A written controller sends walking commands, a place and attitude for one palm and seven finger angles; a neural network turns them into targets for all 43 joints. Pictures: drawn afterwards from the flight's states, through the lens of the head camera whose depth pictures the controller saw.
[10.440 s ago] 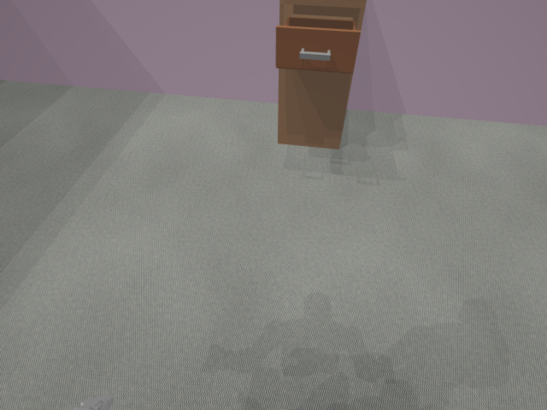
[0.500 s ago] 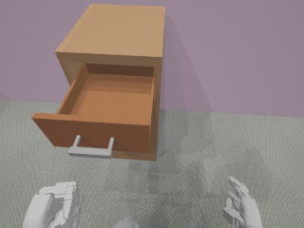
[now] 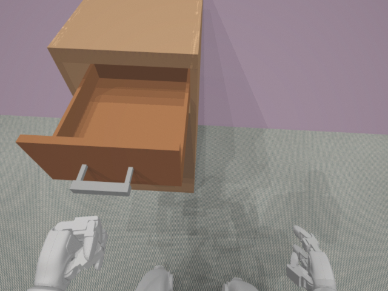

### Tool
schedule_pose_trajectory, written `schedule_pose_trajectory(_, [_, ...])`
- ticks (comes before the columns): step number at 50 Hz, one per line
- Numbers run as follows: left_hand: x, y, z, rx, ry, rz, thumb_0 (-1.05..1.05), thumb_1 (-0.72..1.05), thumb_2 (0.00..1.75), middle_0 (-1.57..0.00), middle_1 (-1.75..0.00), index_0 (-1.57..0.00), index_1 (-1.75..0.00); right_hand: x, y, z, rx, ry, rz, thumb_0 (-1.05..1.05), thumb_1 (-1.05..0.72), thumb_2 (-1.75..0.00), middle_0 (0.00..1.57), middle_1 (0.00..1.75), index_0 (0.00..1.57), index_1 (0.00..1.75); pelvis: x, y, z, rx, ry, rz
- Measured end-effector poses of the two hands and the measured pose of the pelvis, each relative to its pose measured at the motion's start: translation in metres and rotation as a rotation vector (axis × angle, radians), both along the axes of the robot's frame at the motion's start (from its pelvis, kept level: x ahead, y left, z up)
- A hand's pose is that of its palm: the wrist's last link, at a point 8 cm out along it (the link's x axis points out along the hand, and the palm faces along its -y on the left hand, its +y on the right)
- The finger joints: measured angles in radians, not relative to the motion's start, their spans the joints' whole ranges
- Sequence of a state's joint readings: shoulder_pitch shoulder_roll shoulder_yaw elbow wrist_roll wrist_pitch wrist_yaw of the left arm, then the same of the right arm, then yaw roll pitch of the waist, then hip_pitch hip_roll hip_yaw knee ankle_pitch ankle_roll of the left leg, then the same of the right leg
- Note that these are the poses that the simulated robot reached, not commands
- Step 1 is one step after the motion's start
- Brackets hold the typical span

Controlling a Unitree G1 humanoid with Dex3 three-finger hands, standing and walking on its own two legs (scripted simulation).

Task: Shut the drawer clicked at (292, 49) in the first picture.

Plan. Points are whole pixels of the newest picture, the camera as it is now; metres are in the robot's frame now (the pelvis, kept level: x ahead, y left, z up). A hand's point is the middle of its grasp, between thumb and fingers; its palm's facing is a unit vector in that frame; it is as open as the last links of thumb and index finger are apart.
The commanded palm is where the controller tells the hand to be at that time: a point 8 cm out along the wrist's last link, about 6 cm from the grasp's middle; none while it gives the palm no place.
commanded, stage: bring the fist close to the handle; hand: left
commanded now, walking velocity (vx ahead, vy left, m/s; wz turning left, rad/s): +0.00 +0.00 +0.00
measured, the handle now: (104, 179) +0.34 +0.22 +0.00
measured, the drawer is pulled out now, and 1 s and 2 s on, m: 0.26 0.26 0.20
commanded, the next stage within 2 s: push the drawer shut in 0.90 s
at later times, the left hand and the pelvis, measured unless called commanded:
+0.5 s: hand (114, 234) +0.23 +0.17 +0.00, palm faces -0.03 -1.00 -0.05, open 3.3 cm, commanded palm +0.21 +0.23 +0.00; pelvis -0.01 +0.00 -0.03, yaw -1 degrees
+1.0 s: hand (112, 235) +0.23 +0.18 +0.00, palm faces -0.03 -1.00 -0.04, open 3.3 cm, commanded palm +0.21 +0.24 +0.00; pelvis -0.01 +0.01 -0.04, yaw -1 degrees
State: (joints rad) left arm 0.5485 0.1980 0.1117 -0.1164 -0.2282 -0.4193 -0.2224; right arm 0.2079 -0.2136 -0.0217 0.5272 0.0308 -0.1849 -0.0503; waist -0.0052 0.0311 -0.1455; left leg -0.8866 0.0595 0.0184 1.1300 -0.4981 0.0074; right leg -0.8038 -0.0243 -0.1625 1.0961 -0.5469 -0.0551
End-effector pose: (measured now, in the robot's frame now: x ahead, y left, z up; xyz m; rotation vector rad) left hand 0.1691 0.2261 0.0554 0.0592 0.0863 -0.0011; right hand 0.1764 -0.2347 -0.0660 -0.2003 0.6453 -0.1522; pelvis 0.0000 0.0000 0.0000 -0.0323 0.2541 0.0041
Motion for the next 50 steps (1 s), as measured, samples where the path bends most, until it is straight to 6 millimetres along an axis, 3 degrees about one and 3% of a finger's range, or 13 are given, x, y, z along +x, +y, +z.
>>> schedule_pose_trajectory(28, [0.041,0.0,-0.054,-0.01,-0.02,-0.027,0.02,0.9,0.9,-1.4,-1.6,-1.4,-1.6,-0.012,-0.003,-0.046,-0.018,0.097,0.008,0.02,-0.9,-0.9,0.2,0.3,0.2,0.3,-0.009,0.002,-0.035,-0.005,0.099,-0.012])
schedule_pose_trajectory(50, [0.037,0.004,-0.052,-0.017,-0.03,-0.031,0.02,0.9,0.9,-1.4,-1.6,-1.4,-1.6,-0.013,0.009,-0.047,-0.02,0.11,0.017,0.02,-0.9,-0.9,0.2,0.3,0.2,0.3,-0.011,0.011,-0.037,-0.016,0.108,-0.011])
